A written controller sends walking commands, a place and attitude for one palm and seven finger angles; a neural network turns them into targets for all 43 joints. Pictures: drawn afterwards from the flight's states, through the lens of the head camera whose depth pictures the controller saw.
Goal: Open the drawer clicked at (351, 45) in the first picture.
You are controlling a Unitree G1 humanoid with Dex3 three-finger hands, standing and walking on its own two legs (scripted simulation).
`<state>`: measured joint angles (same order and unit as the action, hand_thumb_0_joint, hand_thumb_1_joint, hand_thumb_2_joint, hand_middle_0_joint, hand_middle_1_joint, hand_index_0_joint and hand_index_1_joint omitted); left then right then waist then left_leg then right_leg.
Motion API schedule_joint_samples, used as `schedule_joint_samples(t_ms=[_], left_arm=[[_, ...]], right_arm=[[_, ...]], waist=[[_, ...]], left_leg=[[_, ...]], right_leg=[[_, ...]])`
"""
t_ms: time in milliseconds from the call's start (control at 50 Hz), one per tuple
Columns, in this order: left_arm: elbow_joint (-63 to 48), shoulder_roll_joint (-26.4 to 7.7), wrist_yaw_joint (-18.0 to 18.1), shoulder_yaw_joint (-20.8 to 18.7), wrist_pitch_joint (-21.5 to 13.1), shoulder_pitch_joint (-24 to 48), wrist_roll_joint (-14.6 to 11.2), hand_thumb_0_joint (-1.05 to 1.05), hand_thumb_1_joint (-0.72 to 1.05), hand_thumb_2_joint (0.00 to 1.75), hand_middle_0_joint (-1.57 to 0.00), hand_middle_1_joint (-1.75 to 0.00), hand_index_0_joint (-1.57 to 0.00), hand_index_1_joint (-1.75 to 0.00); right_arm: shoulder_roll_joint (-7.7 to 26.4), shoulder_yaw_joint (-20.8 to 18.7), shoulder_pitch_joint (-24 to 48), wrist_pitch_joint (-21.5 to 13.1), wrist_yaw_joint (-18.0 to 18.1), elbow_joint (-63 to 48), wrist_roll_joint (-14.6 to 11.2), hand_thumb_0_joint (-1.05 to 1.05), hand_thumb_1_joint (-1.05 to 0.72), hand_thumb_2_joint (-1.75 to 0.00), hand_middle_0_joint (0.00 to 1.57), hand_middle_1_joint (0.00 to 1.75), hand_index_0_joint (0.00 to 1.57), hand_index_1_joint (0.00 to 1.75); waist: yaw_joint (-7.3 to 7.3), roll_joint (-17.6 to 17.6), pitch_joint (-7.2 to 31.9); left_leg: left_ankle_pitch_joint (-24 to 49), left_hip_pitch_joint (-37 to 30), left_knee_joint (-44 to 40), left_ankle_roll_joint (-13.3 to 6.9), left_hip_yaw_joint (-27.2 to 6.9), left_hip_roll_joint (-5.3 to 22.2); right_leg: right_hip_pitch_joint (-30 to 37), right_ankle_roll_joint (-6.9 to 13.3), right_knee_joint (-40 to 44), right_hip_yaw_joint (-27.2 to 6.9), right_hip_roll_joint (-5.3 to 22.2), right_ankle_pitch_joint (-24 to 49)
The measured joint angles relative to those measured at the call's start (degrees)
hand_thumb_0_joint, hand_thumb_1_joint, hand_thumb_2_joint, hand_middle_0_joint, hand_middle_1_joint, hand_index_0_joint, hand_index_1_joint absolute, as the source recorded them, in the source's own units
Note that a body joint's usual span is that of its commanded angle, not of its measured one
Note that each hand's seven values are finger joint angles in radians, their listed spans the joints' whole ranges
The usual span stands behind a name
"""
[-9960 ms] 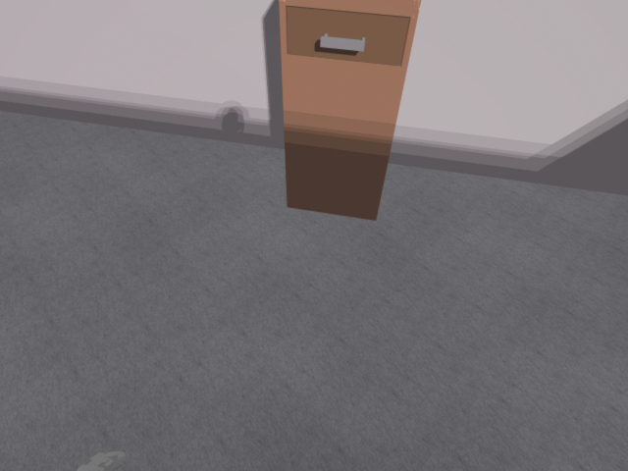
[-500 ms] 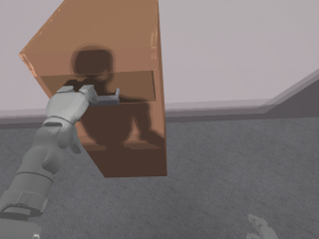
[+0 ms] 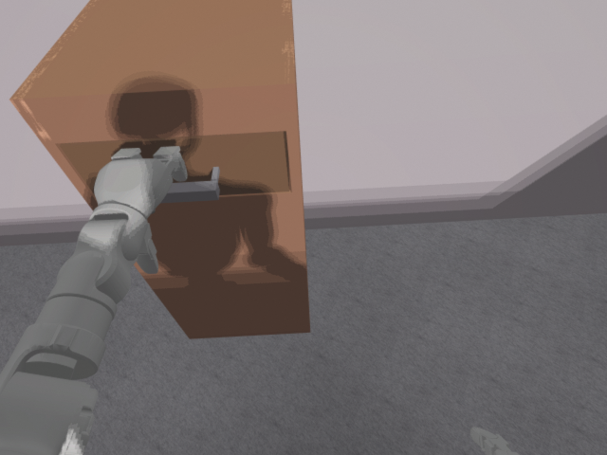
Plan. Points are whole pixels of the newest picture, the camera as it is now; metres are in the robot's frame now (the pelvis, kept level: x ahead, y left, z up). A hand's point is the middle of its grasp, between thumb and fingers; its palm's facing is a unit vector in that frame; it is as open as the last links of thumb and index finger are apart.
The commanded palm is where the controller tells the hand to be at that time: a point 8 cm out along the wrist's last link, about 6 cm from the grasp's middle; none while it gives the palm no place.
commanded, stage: move the hooked fingers above the handle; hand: left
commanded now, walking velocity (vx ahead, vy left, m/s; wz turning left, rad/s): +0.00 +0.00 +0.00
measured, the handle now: (180, 183) +0.53 +0.26 +0.02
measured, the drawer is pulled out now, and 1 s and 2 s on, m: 0.00 0.00 0.00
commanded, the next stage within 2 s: none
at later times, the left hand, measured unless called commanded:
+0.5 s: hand (176, 181) +0.47 +0.23 +0.08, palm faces -0.01 +0.01 -1.00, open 13.8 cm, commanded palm +0.46 +0.25 +0.13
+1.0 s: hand (158, 180) +0.47 +0.26 +0.08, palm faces +0.04 +0.00 -1.00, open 13.8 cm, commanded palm +0.46 +0.26 +0.13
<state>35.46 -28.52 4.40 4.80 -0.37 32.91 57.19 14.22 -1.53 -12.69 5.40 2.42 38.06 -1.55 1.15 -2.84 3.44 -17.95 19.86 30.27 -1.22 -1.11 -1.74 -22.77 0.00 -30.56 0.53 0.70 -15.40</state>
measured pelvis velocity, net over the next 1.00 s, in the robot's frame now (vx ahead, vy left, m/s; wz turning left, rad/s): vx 0.00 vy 0.00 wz -0.02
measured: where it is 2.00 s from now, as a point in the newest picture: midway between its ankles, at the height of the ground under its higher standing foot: outside the picture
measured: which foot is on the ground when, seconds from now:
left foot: down 0.00-1.00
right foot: down 0.00-1.00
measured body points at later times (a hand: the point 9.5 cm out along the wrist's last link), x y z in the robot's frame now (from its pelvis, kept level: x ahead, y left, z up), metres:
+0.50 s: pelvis +0.00 -0.01 -0.01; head +0.07 -0.02 +0.43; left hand +0.47 +0.23 +0.14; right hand +0.04 -0.28 -0.14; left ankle -0.04 +0.11 -0.73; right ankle -0.01 -0.12 -0.73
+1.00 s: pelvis +0.00 +0.00 -0.01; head +0.07 -0.01 +0.43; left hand +0.47 +0.26 +0.14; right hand +0.04 -0.28 -0.14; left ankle -0.04 +0.11 -0.73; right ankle -0.01 -0.12 -0.73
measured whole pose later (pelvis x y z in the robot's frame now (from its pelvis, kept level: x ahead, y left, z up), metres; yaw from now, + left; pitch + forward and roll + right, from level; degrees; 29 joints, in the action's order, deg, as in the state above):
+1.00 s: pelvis +0.00 +0.00 -0.01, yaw -1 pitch +14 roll -1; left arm 56.0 -33.5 12.4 -0.4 -6.0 47.3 61.4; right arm 15.4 -3.2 -17.8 5.5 1.9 40.0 -0.5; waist -3.8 -2.2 6.1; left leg -20.1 30.8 36.8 -1.1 -0.7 -0.6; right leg -32.9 0.1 -34.6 0.3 -0.5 -15.9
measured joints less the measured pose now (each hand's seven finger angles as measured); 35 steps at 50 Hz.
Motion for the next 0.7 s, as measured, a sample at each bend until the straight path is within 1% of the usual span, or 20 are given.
schedule_joint_samples(t_ms=[140,240,320,420,460,520,600,640,700], left_arm=[[3.9,-0.3,1.0,-1.0,-2.5,3.3,0.8,0.00,-0.49,0.30,-0.32,-1.20,-0.32,-1.20],[8.5,-0.8,2.1,-1.7,-2.8,6.0,1.8,0.00,-0.49,0.30,-0.31,-1.20,-0.32,-1.20],[12.3,-1.6,2.9,-1.7,-3.0,8.7,2.6,0.00,-0.49,0.30,-0.31,-1.20,-0.32,-1.20],[15.2,-2.1,4.2,-2.2,-4.3,11.6,3.3,0.00,-0.49,0.30,-0.32,-1.20,-0.32,-1.20],[16.8,-2.3,5.0,-3.1,-4.7,12.7,3.5,0.00,-0.49,0.30,-0.32,-1.20,-0.32,-1.20],[19.9,-3.3,5.9,-4.5,-4.2,14.5,3.9,0.00,-0.49,0.30,-0.32,-1.20,-0.32,-1.20],[22.2,-5.2,5.7,-6.7,-3.1,15.0,4.0,0.00,-0.49,0.30,-0.31,-1.20,-0.32,-1.20],[22.8,-6.0,5.1,-7.2,-2.9,14.6,3.8,0.00,-0.49,0.30,-0.31,-1.20,-0.31,-1.20],[22.3,-6.9,3.7,-8.0,-3.7,12.8,3.7,0.00,-0.49,0.30,-0.31,-1.20,-0.31,-1.20]], right_arm=[[0.2,-0.7,-1.5,0.2,-0.3,-0.2,0.4,0.01,-0.90,-0.90,0.20,0.30,0.20,0.30],[0.5,-0.9,-2.6,0.7,-0.6,0.4,0.6,0.01,-0.90,-0.90,0.20,0.30,0.20,0.30],[0.5,-1.2,-3.7,0.7,-0.6,0.8,0.7,0.01,-0.90,-0.90,0.20,0.30,0.20,0.30],[0.7,-1.7,-5.3,0.6,-0.5,1.5,1.2,0.01,-0.90,-0.90,0.20,0.30,0.20,0.30],[0.9,-1.7,-5.7,0.6,-0.4,1.9,1.3,0.01,-0.90,-0.90,0.20,0.30,0.20,0.30],[1.1,-1.5,-6.2,0.7,-0.4,2.1,1.3,0.01,-0.90,-0.90,0.20,0.30,0.20,0.30],[1.4,-1.4,-7.1,1.1,-0.4,1.8,1.2,0.01,-0.90,-0.90,0.20,0.30,0.20,0.30],[1.6,-1.5,-7.6,1.2,-0.3,1.7,1.1,0.01,-0.90,-0.90,0.20,0.30,0.20,0.30],[1.7,-1.6,-8.2,1.4,0.0,1.5,0.9,0.01,-0.90,-0.90,0.20,0.30,0.20,0.30]], waist=[[-0.57,0.0,0.8],[-1.26,0.1,1.1],[-2.15,0.3,0.9],[-3.37,0.2,1.3],[-4.00,0.1,1.6],[-5.11,0.1,1.8],[-5.91,-0.1,2.2],[-6.00,-0.2,2.2],[-5.83,-0.2,2.4]], left_leg=[[-0.8,2.2,1.6,0.1,0.2,0.2],[-1.1,4.0,2.6,0.2,0.3,0.4],[-1.3,5.9,3.6,0.3,0.1,0.6],[-1.6,8.0,4.8,0.5,0.0,0.9],[-1.8,8.7,5.1,0.6,0.1,1.1],[-1.9,9.5,5.4,0.7,0.5,1.4],[-1.9,10.0,5.2,0.7,1.3,1.8],[-1.9,10.0,5.0,0.7,1.6,2.0],[-1.9,9.8,4.7,0.6,1.9,2.2]], right_leg=[[-2.1,0.0,-1.2,-0.1,-0.2,-0.5],[-4.0,0.1,-2.3,-0.2,-0.4,-0.8],[-5.7,0.3,-3.0,0.0,-0.6,-0.9],[-7.7,0.5,-3.8,0.1,-0.9,-1.0],[-8.4,0.6,-4.0,0.0,-1.1,-1.0],[-9.4,0.7,-4.3,-0.3,-1.4,-0.9],[-10.2,0.7,-4.0,-1.1,-1.9,-0.5],[-10.3,0.7,-3.7,-1.4,-2.1,-0.3],[-10.1,0.6,-3.3,-1.7,-2.3,0.0]])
